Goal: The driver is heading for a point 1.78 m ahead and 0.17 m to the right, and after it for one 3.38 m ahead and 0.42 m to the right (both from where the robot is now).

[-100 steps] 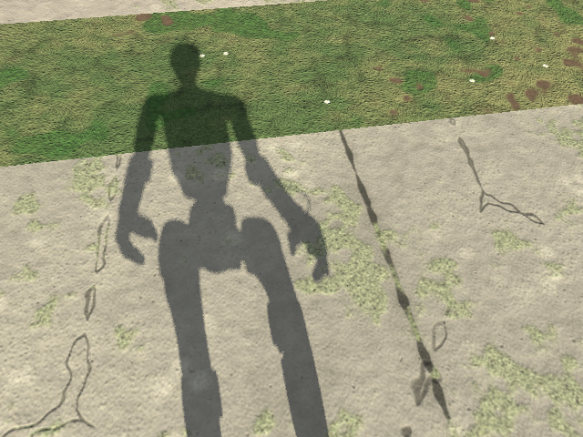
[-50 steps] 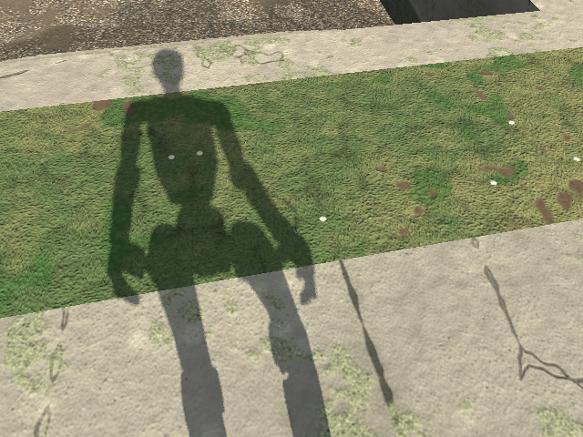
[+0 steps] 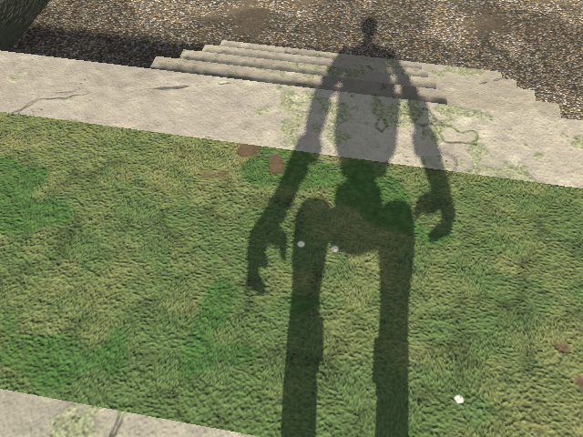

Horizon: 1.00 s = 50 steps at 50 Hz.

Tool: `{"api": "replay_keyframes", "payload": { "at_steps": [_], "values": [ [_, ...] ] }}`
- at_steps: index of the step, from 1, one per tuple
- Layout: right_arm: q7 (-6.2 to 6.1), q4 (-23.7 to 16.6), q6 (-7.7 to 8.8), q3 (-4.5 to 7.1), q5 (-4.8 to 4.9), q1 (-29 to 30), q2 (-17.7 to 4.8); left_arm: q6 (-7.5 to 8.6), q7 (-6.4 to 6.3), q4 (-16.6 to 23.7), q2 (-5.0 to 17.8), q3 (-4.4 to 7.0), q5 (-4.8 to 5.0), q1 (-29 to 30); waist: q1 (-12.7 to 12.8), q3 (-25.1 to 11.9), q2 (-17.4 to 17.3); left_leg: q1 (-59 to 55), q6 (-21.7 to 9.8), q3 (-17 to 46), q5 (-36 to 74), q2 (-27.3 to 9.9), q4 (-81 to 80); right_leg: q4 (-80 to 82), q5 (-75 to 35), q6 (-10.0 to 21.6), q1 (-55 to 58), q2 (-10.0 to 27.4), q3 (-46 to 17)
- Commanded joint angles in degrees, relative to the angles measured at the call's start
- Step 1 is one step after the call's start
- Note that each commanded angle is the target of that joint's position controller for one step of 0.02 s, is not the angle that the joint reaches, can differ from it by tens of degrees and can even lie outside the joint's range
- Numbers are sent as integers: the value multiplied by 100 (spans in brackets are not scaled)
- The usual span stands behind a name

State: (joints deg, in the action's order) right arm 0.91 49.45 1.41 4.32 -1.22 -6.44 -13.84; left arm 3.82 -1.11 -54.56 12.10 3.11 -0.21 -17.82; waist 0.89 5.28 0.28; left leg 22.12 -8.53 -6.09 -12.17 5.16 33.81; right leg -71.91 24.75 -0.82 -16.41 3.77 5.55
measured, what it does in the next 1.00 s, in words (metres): walks ahead: right foot, then left foot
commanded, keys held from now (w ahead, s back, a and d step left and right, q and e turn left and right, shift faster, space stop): q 0.08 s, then no key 0.92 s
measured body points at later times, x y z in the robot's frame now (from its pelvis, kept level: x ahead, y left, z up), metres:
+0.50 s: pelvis +0.14 -0.03 +0.01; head +0.16 -0.03 +0.46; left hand +0.21 +0.24 -0.11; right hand +0.23 -0.28 -0.13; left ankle +0.07 +0.04 -0.72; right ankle +0.19 -0.12 -0.72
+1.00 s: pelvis +0.14 -0.02 +0.02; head +0.14 -0.01 +0.47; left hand +0.14 +0.24 -0.13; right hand +0.18 -0.26 -0.13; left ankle +0.09 +0.09 -0.72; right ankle +0.19 -0.12 -0.72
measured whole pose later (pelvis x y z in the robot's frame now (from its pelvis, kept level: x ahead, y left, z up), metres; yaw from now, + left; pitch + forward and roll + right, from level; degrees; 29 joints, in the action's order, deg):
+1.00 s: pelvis +0.14 -0.02 +0.02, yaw +8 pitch -2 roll +0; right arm -2.1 64.0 0.2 -0.3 -0.5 -15.7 -11.2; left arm -0.5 -1.2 -60.3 12.7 0.8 -0.5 -12.8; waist 0.5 1.9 0.7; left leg 5.3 -1.1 3.0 -14.5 2.1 21.7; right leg -21.8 8.3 0.7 -11.6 -0.4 0.6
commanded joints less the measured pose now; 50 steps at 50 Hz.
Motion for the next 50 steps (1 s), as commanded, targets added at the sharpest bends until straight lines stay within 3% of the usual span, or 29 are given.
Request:
{"api": "replay_keyframes", "payload": {
  "at_steps": [1, 2, 3, 6, 11, 15, 19, 22, 23, 24, 25, 26, 27, 29, 31, 34, 36, 37, 39, 41, 50],
  "values": [
    [-136, -65, 17, 194, 151, -704, -739, 65, -29, 576, 619, 116, -84, 69, -106, -609, 212, -1851, -1005, 2034, 4362, -1806, -1456, -165, -308, -37, -1814, 226, -669],
    [-145, -117, 33, 139, 158, -562, -622, -59, -21, 557, 602, 118, -192, -75, 34, -644, 129, -1544, -884, 1815, 4439, -1610, -1511, 70, -370, -87, -1508, 218, -666],
    [-131, -127, 69, 121, 154, -608, -633, -172, -9, 584, 568, 121, -224, -114, 91, -720, 88, -1441, -823, 1739, 4697, -1508, -1495, 270, -393, -138, -1378, 170, -655],
    [-116, -119, 125, 154, 84, -825, -869, -332, 14, 656, 463, 83, -170, -101, 123, -926, -84, -1414, -693, 1495, 5299, -1330, -1431, 780, -769, -218, -1415, 67, -538],
    [-167, -69, 51, 65, 73, -1178, -770, -413, 18, 889, 593, 60, -130, 600, -148, -903, -420, -1755, -248, 1476, 4960, -1240, -1421, 1669, -1420, -144, -1669, 72, -541],
    [-214, -10, 10, 14, 9, -1348, -757, -437, -9, 961, 623, 26, -86, 912, -297, -788, -456, -2119, -242, 1650, 4812, -1425, -1369, 2283, -1425, -32, -1632, 3, -592],
    [-243, 62, -28, -47, -44, -1297, -718, -403, -70, 903, 590, -7, -48, 883, -306, -617, -464, -2133, -382, 1758, 4898, -1526, -1126, 2953, -951, 116, -1104, -188, -562],
    [-277, 105, -47, -104, 15, -1043, -681, -347, -133, 733, 518, -31, -23, 507, -89, -526, -414, -1867, -226, 1867, 4550, -1456, -763, 4262, -1088, 313, -97, -317, -508],
    [-294, 100, -27, -136, 88, -919, -650, -290, -156, 630, 512, -42, -65, 218, 115, -585, -262, -1522, 24, 1844, 4062, -1324, -563, 5147, -2231, 383, 721, -148, -690],
    [-291, 20, 27, -217, 116, -1083, -450, -224, -199, 584, 857, 8, -131, -28, 24, -997, 306, -1125, 305, 1668, 2704, -983, -185, 5203, -4242, 554, 1651, 699, -1534],
    [-298, 237, -45, -210, 140, -1756, -312, -243, -182, 652, 1087, 12, -62, 209, -324, -1070, 992, -825, 478, 1237, -430, -252, 178, 4885, -6443, 1375, 1743, 1614, -2270],
    [-342, 349, -172, -169, 86, -1674, -500, -274, -126, 632, 792, -79, -8, 239, -141, -1191, 1060, -905, 499, 1072, -1911, -136, 448, 4978, -6274, 1802, 1413, 1847, -2561],
    [-337, 343, -238, -148, 83, -1324, -551, -259, -82, 611, 626, -154, -70, 329, -83, -980, 859, -876, 516, 1131, -2117, -135, 702, 5233, -5531, 1788, 1132, 1700, -2499],
    [-274, 385, -332, -159, 93, -1025, -452, -280, -114, 578, 615, -212, -114, 659, -205, -736, 700, -1014, 644, 1113, -1810, -249, 696, 5539, -4106, 1413, 668, 1240, -2018],
    [-240, 560, -366, -219, 75, -1151, -283, -307, -132, 485, 697, -211, -91, 814, -325, -663, 760, -1252, 782, 984, -1330, -313, 96, 5612, -3298, 1064, 545, 821, -1615],
    [-278, 830, -346, -269, 73, -1213, -212, -356, -108, 317, 816, -176, -30, 748, -325, -660, 586, -1700, 852, 819, -66, -323, -1175, 5525, -2227, 766, 497, 540, -1437],
    [-291, 838, -293, -273, -7, -1011, -405, -362, -68, 240, 817, -149, -3, 648, -175, -522, 467, -1862, 827, 1247, 313, -725, -1420, 5671, -1043, 451, 162, 416, -1507],
    [-280, 907, -275, -259, 24, -950, -522, -380, -41, 202, 769, -130, 22, 569, -45, -234, 221, -1393, 753, 1305, 37, -780, -1322, 5813, -667, 376, 167, 219, -1370],
    [-260, 1043, -203, -312, 52, -952, -340, -405, -37, 61, 671, -131, -12, 593, -77, -78, -62, -918, 707, 1373, -138, -810, -1542, 5582, -1001, 359, 593, 157, -1229],
    [-293, 1117, -135, -322, 54, -926, -372, -389, -28, -56, 644, -120, -35, 508, -19, -222, -228, -891, 670, 1436, 22, -864, -1678, 5349, -1568, 392, 869, 138, -1141],
    [-325, 1363, -76, -393, 70, -1081, -300, -397, -25, -505, 516, -172, -28, 358, -6, -174, -127, -933, 559, 1488, 42, -937, -1827, 5288, -1814, 295, 891, 98, -1048]
  ]
}}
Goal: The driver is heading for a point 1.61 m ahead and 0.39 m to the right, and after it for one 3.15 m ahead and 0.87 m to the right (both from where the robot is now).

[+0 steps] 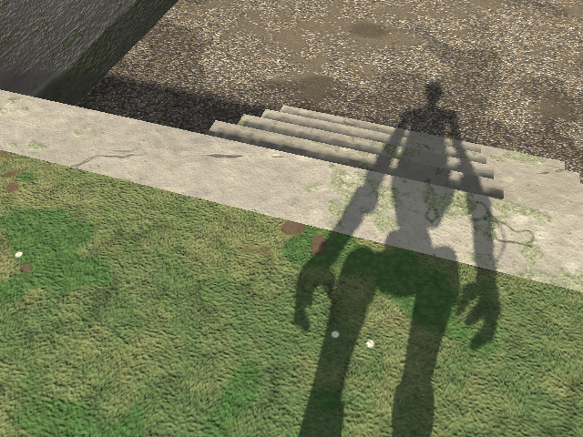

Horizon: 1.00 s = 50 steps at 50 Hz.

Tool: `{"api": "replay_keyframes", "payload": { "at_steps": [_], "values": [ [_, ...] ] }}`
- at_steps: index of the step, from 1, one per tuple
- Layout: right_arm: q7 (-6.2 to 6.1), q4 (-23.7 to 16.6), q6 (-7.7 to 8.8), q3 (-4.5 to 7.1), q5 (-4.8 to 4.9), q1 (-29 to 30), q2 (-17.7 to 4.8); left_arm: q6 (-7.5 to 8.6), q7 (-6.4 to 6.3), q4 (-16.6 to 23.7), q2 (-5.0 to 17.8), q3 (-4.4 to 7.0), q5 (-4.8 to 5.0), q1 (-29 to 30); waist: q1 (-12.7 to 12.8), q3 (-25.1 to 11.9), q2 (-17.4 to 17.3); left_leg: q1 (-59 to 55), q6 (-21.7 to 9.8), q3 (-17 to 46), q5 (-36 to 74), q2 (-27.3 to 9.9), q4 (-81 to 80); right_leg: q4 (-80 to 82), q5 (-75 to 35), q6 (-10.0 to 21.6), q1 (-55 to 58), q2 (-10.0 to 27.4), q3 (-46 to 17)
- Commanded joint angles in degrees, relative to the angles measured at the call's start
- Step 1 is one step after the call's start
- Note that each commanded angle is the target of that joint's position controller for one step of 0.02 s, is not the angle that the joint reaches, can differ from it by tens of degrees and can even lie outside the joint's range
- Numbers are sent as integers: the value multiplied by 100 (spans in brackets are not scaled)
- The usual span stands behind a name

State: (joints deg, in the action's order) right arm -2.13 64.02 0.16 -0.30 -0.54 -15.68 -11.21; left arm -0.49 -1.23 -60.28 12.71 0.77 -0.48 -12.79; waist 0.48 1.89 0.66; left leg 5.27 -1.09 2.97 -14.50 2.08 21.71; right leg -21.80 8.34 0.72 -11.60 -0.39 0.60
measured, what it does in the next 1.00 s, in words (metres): stands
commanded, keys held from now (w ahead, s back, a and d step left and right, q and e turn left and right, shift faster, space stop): no key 1.00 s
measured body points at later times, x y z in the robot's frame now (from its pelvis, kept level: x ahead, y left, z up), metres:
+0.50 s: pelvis +0.01 +0.01 +0.00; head +0.02 +0.02 +0.45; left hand +0.00 +0.24 -0.16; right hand +0.00 -0.21 -0.16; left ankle -0.03 +0.11 -0.74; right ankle +0.04 -0.11 -0.74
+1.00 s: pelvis +0.02 +0.02 +0.00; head +0.03 +0.02 +0.45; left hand +0.00 +0.24 -0.17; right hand -0.01 -0.20 -0.16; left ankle -0.03 +0.11 -0.74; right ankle +0.04 -0.11 -0.74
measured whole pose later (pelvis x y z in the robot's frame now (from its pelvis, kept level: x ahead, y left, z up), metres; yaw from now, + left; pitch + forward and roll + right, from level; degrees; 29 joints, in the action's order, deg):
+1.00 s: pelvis +0.02 +0.02 +0.00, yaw +0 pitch -1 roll +0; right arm -2.8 65.4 1.1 -0.9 -0.5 -19.3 -7.8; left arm -0.3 -2.4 -67.3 8.5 -0.2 -0.4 -16.3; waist 0.5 1.7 0.2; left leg 4.1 -2.5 2.0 -16.4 2.9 21.8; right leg -23.2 10.8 -0.8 -11.2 0.5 -0.5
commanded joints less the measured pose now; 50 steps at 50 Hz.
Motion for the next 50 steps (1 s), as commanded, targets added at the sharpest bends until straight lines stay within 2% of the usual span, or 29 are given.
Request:
{"api": "replay_keyframes", "payload": {
  "at_steps": [1, 20, 50],
  "values": [
    [-22, -75, 51, 63, 3, -181, -554, 35, -17, 24, 446, 53, -1, -169, 30, 170, -152, 738, -193, 579, 288, -631, -618, 276, -184, 130, 398, 514, -551],
    [-42, 102, 79, 5, 16, -462, -304, 42, -83, -481, 205, -41, -2, -559, 13, 229, -106, 588, -249, 480, 670, -607, -546, 182, -389, 54, 288, 534, -537],
    [-78, 121, 110, -1, 7, -871, -85, 28, -129, -685, -3, -41, 6, -751, 5, 292, -97, 509, -252, 413, 1015, -613, -437, 70, -558, 42, 304, 540, -504]
  ]
}}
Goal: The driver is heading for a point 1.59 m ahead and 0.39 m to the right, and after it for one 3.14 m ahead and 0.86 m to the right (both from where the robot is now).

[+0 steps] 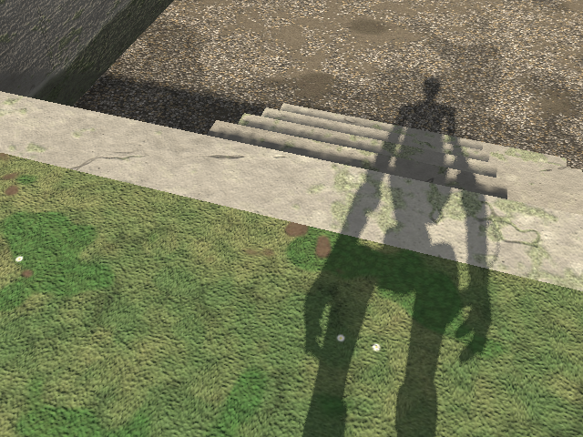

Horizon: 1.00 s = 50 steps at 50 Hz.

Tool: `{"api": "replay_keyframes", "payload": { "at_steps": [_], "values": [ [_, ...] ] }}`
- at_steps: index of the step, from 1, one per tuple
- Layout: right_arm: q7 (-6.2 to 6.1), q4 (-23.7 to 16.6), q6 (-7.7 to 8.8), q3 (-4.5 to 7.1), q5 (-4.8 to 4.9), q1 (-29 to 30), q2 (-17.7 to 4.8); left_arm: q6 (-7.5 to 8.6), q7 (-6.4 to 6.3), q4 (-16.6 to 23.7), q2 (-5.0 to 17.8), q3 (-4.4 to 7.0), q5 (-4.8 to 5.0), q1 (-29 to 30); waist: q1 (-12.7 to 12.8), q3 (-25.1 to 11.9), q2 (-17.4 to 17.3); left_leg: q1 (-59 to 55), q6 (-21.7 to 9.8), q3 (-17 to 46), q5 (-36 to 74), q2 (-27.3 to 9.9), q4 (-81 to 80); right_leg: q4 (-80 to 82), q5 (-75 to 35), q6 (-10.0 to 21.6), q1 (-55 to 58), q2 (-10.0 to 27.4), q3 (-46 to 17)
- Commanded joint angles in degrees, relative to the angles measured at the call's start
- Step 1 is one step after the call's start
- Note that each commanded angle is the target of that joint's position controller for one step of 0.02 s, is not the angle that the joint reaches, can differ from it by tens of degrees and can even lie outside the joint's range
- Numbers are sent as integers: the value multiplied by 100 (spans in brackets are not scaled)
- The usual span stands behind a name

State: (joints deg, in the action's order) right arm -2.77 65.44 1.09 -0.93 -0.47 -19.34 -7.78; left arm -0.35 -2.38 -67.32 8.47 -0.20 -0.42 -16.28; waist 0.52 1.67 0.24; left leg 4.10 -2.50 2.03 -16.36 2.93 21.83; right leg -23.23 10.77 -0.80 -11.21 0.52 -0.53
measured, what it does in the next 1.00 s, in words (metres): walks ahead: left foot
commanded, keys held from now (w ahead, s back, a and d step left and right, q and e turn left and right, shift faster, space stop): w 1.00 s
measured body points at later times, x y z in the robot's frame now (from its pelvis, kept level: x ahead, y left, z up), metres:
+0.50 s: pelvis +0.14 -0.07 +0.00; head +0.15 -0.08 +0.45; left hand +0.09 +0.17 -0.14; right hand +0.17 -0.30 -0.16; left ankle +0.12 +0.07 -0.66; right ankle +0.09 -0.12 -0.74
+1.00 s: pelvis +0.42 -0.04 +0.00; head +0.44 -0.04 +0.45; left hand +0.48 +0.20 -0.15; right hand +0.41 -0.29 -0.15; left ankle +0.44 +0.00 -0.74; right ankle +0.40 -0.18 -0.66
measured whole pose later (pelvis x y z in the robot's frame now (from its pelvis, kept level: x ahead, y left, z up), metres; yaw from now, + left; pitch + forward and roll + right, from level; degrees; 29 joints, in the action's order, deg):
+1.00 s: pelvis +0.42 -0.04 +0.00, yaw -1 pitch -1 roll +1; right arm -0.1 61.2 5.3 3.1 -0.8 -19.0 -11.3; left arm 3.7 0.7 -56.7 11.0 2.5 -2.0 -14.2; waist -0.3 3.1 1.1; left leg 9.7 -7.4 -7.1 -9.9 5.7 20.0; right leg -65.4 15.2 4.5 -28.1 3.8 -0.5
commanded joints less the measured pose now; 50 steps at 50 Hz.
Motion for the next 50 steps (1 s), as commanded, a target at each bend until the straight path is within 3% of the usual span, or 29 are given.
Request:
{"api": "replay_keyframes", "payload": {
  "at_steps": [1, 4, 6, 8, 11, 13, 14, 15, 16, 17, 18, 19, 20, 22, 25, 29, 33, 36, 38, 39, 40, 41, 42, 43, 44, 46, 48, 50],
  "values": [
    [-12, -8, 15, 55, -9, -560, -403, 9, -11, 5, 378, 45, -7, -429, -16, 207, -72, 589, -131, 514, 698, -663, -545, 232, -438, 200, 303, 396, -359],
    [6, -30, -59, 217, -17, -719, -760, -18, 39, 161, 425, 102, -68, -240, -148, 535, -543, 744, -492, 1026, -1961, -753, -881, -551, 1364, 296, -402, -124, 91],
    [25, -12, -90, 317, -19, -1035, -921, 15, 118, 424, 301, 90, -176, 108, -345, 1087, -865, 680, -927, 1926, -3164, -1445, -1379, -1388, 1624, 330, -1444, -231, 439],
    [41, -9, -26, 352, -74, -1155, -879, 137, 175, 699, 311, 109, -189, 419, -418, 1347, -866, 580, -1230, 2378, -2780, -1881, -1555, -2036, 1506, 396, -2032, 86, 357],
    [63, -71, 130, 412, -112, -1061, -938, 345, 271, 970, 455, 190, -109, 525, -296, 1154, -688, 28, -1226, 2032, -1433, -1861, -1315, -1855, 1484, 470, -2254, 250, 271],
    [78, -163, 200, 434, -54, -782, -970, 422, 315, 962, 433, 243, -34, 161, 8, 917, -662, 426, -1029, 1524, -708, -1633, -1000, -1116, 913, 510, -1194, 87, 462],
    [89, -241, 218, 432, -3, -510, -965, 438, 318, 772, 357, 270, -2, -458, 355, 765, -554, 1067, -863, 1145, -405, -1393, -636, -547, 488, 518, -18, -130, 647],
    [119, -311, 266, 400, -10, -404, -876, 452, 286, 497, 466, 363, 5, -1202, 646, 464, -187, 1695, -697, 753, 174, -1051, 127, -279, 448, 506, 1257, -287, 558],
    [182, -501, 333, 293, 2, -243, -538, 497, 212, 375, 963, 507, -82, -1983, 973, 127, 1043, 2455, -384, -109, 44, -348, 1985, 771, 1697, 736, 2079, 950, -1264],
    [228, -691, 358, 279, -70, -356, -415, 425, 227, 182, 1416, 611, -37, -2581, 879, -81, 1922, 3427, -263, -462, -1408, 158, 3580, 1552, 2612, 1183, 2385, 2035, -3481],
    [264, -701, 326, 338, -207, -212, -657, 358, 218, 316, 1055, 509, -54, -1926, 460, 416, 903, 3625, -364, -72, -1134, -301, 4427, 1550, 2968, 1227, 1690, 2069, -3436],
    [327, -716, 348, 314, -192, -76, -530, 381, 245, 574, 871, 449, -63, -1261, 239, 756, 308, 3631, -394, 30, -485, -545, 4566, 1563, 2559, 1184, 1118, 1907, -2887],
    [370, -697, 384, 296, -137, -70, -426, 429, 255, 711, 812, 416, -71, -886, 65, 766, 101, 3426, -364, 41, -21, -696, 4429, 1634, 1756, 1117, 831, 1661, -2293],
    [417, -676, 329, 335, -163, -114, -478, 537, 229, 705, 587, 313, -56, -830, -99, 582, 158, 3200, -243, -107, 324, -795, 4199, 1644, 406, 994, 819, 1273, -1421],
    [439, -775, 207, 386, -144, 122, -533, 618, 191, 474, 558, 246, -24, -1376, -111, 438, 321, 3471, -128, -405, 511, -704, 4067, 1431, -1601, 934, 1200, 1087, -724],
    [457, -1216, 151, 350, -112, 1294, -468, 633, 170, 407, 527, 164, -47, -1657, 57, 634, 403, 3771, -10, -724, 893, -593, 3223, 1470, -2718, 948, 1139, 952, -317],
    [456, -1521, 163, 261, -41, 2113, -369, 666, 120, 370, 569, 128, -46, -1753, 166, 748, 499, 3126, -113, -1024, 1298, -327, 1712, 1471, -3435, 915, 1088, 896, -56],
    [388, -1538, 188, 320, -32, 1916, -574, 700, 82, 354, 723, 158, -61, -1638, -61, 519, 565, 2372, -426, -1087, 1142, -81, 1268, 970, -4944, 882, 1439, 1056, 61],
    [308, -1228, 251, 448, -29, 869, -807, 682, 56, 382, 864, 206, -91, -1445, -534, -63, 612, 1375, -662, -1011, 821, 156, 1136, -276, -5919, 848, 1685, 1096, 125],
    [266, -939, 294, 528, -48, 11, -901, 648, 69, 414, 924, 228, -64, -1303, -916, -463, 531, 412, -774, -946, 1032, 144, 675, -1328, -5504, 820, 1443, 1002, 201],
    [211, -738, 322, 647, -179, -810, -1228, 639, 113, 509, 801, 196, -27, -1301, -1187, -937, 212, -843, -993, -70, 344, -668, 485, -2813, -3839, 799, 466, 773, 311],
    [225, -752, 312, 775, -311, -1117, -1740, 608, 201, 634, 74, 86, 122, -1960, -757, -1599, -1026, -2319, -1863, 2900, -178, -2515, 115, -5269, 940, 602, -1548, -287, 494],
    [306, -764, 245, 752, -53, -673, -1536, 580, 213, 658, 650, 247, 32, -1580, -723, -1517, -458, -1947, -1980, 3953, -1028, -2511, -751, -5916, 1563, 698, -2267, -395, -228],
    [321, -892, 257, 663, 14, 59, -1264, 586, 223, 914, 724, 283, -13, -989, -428, -490, -333, -1053, -1738, 2998, -1313, -2364, -975, -5701, 1009, 749, -2627, -4, -265],
    [348, -930, 316, 566, -2, 373, -882, 609, 241, 986, 694, 291, -44, -669, -312, -49, 6, -297, -1542, 2411, -741, -2135, -1193, -5357, 658, 750, -2459, 181, -243],
    [295, -768, 431, 427, -33, 324, -500, 491, 275, 939, 446, 287, -152, -785, 77, 198, 36, 615, -1174, 1410, 411, -1659, -1347, -4745, 493, 639, -1793, 422, -243],
    [258, -635, 530, 403, -31, 17, -561, 368, 327, 941, 285, 276, -187, -835, 189, 189, -81, 774, -1100, 948, 1161, -1486, -1391, -4402, 451, 519, -1636, 457, -132],
    [251, -572, 572, 418, -22, -216, -759, 283, 360, 1103, 364, 299, -193, -447, 201, 291, -181, 745, -1066, 629, 1440, -1386, -1503, -4047, 191, 422, -1973, 539, 7]
  ]
}}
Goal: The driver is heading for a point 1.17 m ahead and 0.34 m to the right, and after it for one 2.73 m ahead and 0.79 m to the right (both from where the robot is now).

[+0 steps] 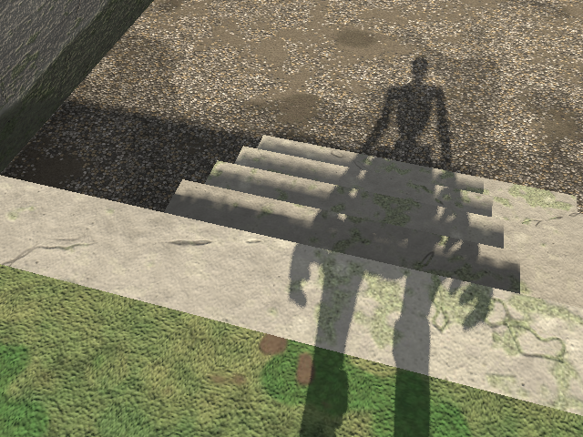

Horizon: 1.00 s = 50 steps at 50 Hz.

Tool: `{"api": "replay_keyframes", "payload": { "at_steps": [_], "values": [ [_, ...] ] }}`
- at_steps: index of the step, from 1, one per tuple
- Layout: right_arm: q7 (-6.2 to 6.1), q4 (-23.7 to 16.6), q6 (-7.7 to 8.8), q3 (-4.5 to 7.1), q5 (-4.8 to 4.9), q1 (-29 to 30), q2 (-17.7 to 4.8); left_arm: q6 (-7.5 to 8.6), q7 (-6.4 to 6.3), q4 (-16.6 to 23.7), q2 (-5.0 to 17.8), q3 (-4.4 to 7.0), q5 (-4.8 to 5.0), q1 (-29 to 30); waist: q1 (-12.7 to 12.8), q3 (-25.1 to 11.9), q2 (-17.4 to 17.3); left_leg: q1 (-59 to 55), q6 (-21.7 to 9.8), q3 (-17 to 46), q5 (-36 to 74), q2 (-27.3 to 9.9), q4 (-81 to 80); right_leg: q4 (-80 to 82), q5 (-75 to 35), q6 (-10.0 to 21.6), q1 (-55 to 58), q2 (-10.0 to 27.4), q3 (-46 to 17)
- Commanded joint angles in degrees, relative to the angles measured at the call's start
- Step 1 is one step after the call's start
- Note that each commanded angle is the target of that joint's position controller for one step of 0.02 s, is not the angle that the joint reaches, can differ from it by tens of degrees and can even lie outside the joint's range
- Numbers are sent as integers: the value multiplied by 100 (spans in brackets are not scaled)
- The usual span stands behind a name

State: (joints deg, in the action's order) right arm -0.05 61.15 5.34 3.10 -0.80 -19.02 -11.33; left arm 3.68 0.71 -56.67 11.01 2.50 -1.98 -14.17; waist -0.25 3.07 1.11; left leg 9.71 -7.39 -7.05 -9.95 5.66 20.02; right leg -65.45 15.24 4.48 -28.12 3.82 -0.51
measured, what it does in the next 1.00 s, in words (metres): walks ahead: right foot, then left foot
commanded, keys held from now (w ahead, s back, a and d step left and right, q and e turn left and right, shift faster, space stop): w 0.70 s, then w+e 0.30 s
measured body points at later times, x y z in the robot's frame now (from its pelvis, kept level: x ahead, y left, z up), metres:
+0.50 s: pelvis +0.29 -0.05 +0.00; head +0.31 -0.06 +0.44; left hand +0.35 +0.20 -0.14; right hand +0.29 -0.30 -0.16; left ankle +0.18 +0.07 -0.64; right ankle +0.33 -0.11 -0.74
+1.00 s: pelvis +0.55 -0.01 -0.01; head +0.58 +0.00 +0.43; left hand +0.51 +0.23 -0.16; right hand +0.68 -0.26 -0.13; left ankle +0.63 +0.06 -0.74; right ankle +0.38 -0.11 -0.66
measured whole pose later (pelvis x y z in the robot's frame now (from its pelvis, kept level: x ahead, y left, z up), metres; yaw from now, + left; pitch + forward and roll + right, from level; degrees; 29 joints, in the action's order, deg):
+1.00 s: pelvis +0.55 -0.01 -0.01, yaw -6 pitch +0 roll +0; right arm 0.1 49.6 4.5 2.6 -1.8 -5.1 -10.6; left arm 3.1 -0.7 -57.8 11.2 2.7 -0.2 -25.1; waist 3.0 3.3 1.3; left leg 22.0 -4.3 -6.4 -10.4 0.2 32.0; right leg -61.1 25.0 5.3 -13.5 -1.8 -1.0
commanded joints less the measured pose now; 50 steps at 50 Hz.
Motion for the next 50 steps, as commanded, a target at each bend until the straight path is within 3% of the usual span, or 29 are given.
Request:
{"api": "replay_keyframes", "payload": {
  "at_steps": [1, 4, 7, 12, 15, 16, 17, 18, 19, 20, 21, 22, 24, 27, 30, 36, 40, 43, 44, 45, 46, 47, 48, 49, 50],
  "values": [
    [-18, -136, 147, 15, 14, -355, -458, -144, 66, 152, 164, 37, -35, -358, 228, 219, -294, 112, -549, 1441, 854, -1621, -1396, 398, -472, -157, -518, 257, 72],
    [-8, -111, 120, -29, 26, -701, -430, -153, 94, 459, 241, 37, 23, 511, 12, 340, -346, -213, -407, 1187, 1432, -1488, -1444, 1270, -1099, -274, -966, 278, 263],
    [-21, -53, 119, -64, 30, -1033, -409, -127, 108, 672, 154, -17, 80, 1152, -179, 328, -441, -550, -264, 958, 2070, -1407, -1344, 2211, -1533, -303, -872, 114, 469],
    [-85, 87, 91, -75, -36, -1419, -455, -62, 96, 926, 193, -39, 88, 1794, -345, 366, -542, -1537, -348, 893, 2909, -1658, -996, 3062, -1393, -91, -900, -123, 615],
    [-133, 69, 83, -34, -71, -1168, -604, 10, 40, 862, 341, 34, 78, 1344, -4, 136, -609, -1805, -270, 767, 4598, -1786, -237, 3395, -722, 197, -90, -426, 696],
    [-137, 64, 70, -12, -79, -1085, -675, 43, -3, 679, 446, 98, 74, 748, 249, -172, -626, -1817, -209, 718, 5160, -1752, 430, 3536, -578, 312, 564, -603, 727],
    [-131, 37, 43, -3, -41, -954, -705, 96, -53, 355, 552, 176, 41, -204, 660, -639, -491, -1516, -110, 559, 4944, -1589, 1485, 3950, -914, 450, 1678, -664, 746],
    [-110, -105, 51, -53, 27, -919, -563, 139, -112, 127, 922, 298, -102, -1164, 983, -1250, -191, -368, -26, 437, 3260, -1368, 2969, 3972, -611, 710, 3176, 248, -204],
    [-32, -211, 34, -160, 266, -1649, 73, 120, -93, 89, 1524, 463, -182, -1585, 692, -2030, 1158, 1803, 262, 151, -974, -263, 5368, 4377, -359, 1639, 4863, 2064, -3132],
    [-50, -167, 16, -2, 106, -1309, -498, 25, -19, 116, 1245, 423, 63, -1137, 599, -1858, 371, 2390, 165, 977, -1685, -293, 5942, 4933, 50, 1582, 4459, 1905, -3740],
    [-47, -380, 26, 28, 53, -763, -511, 28, -3, 220, 962, 329, 129, -478, 354, -861, 218, 2670, 144, 1012, -1218, -596, 5809, 5068, 35, 1368, 3551, 1726, -2733],
    [-38, -456, 50, 22, 35, -448, -444, 81, 20, 250, 614, 240, 96, -182, 247, -433, -69, 2554, 149, 1005, -880, -788, 5501, 5275, -502, 1187, 2863, 1483, -2151],
    [12, -451, -78, 24, -90, -486, -238, 153, -32, 95, 222, 110, 93, -182, -88, -137, 42, 2041, 229, 977, -653, -1011, 4925, 5489, -1187, 801, 2032, 980, -1246],
    [96, -499, -238, 28, -133, -416, -99, 255, -84, -90, 401, 120, 102, -638, -204, -103, 135, 1981, 376, 794, -507, -1041, 4534, 5622, -1830, 775, 1863, 806, -789],
    [132, -778, -313, 30, -139, 360, -175, 253, -100, -136, 523, 119, 109, -946, -101, 125, 177, 2589, 510, 644, 49, -1180, 3959, 5831, -1822, 763, 1974, 718, -569],
    [149, -1209, -306, -57, -61, 1688, -118, 223, -107, -246, 469, 43, 119, -1629, 261, 279, 265, 2725, 587, 320, 873, -1041, 2288, 5716, -2864, 624, 2559, 612, -273],
    [136, -1456, -247, -65, -36, 2174, -195, 149, -158, -296, 584, 39, 75, -1877, 372, 323, 305, 2755, 505, 305, 636, -846, 1713, 5317, -3274, 795, 3177, 783, -542],
    [102, -1484, -121, -14, -2, 1869, -340, 99, -211, -187, 753, 81, 31, -1566, 92, 203, 353, 1957, 345, 342, 87, -630, 1254, 4785, -4097, 709, 3205, 842, -651],
    [66, -1329, -78, 38, -1, 1316, -437, 98, -211, -158, 813, 102, 49, -1443, -142, -40, 354, 1212, 267, 305, -5, -455, 1031, 4248, -4583, 615, 3102, 753, -607],
    [11, -1049, -17, 121, -45, 380, -576, 90, -185, -114, 818, 107, 99, -1283, -565, -526, 159, -15, 148, 298, 358, -423, 602, 3182, -4453, 481, 2741, 470, -395],
    [-65, -906, 46, 253, -205, -579, -1032, 112, -150, 81, 615, 60, 191, -1243, -861, -1289, -308, -1540, -104, 1442, -7, -1539, 463, 1592, -2792, 338, 1655, 129, -202],
    [-61, -976, 12, 363, -307, -758, -1597, 95, -146, 234, -81, -56, 363, -1875, -454, -1998, -1347, -2914, -616, 3764, 5, -3187, 79, -228, 1439, 110, -189, -755, 176],
    [-30, -1029, -119, 345, -79, -484, -1342, 28, -171, 176, 539, 106, 242, -1836, -473, -1966, -916, -2439, -820, 4388, -847, -3181, -355, -851, 1420, 165, -658, -603, -269],
    [-36, -1117, -149, 208, -65, 86, -845, -14, -166, 276, 652, 175, 178, -1348, -277, -939, -484, -1605, -651, 3518, -1326, -2924, -513, -965, 978, 171, -917, -303, -312],
    [-21, -1169, -116, 132, -59, 444, -550, -17, -126, 381, 525, 169, 142, -1015, -193, -388, -358, -825, -459, 2774, -1052, -2632, -786, -708, 567, 156, -848, -106, -302]
  ]
}}
Keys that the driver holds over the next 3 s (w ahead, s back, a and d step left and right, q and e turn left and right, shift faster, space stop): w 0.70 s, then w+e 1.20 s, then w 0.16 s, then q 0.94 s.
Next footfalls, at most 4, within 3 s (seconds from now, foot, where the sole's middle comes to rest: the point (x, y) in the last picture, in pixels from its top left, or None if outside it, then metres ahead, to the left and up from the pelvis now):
0.36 right None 0.37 -0.11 -0.78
0.92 left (274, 363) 0.67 0.06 -0.78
1.44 right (358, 307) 0.82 -0.15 -0.78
2.14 left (356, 242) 1.18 -0.19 -0.96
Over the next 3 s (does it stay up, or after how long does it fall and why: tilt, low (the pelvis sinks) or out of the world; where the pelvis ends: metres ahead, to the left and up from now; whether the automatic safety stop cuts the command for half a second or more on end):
stays up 1.11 -0.25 -0.19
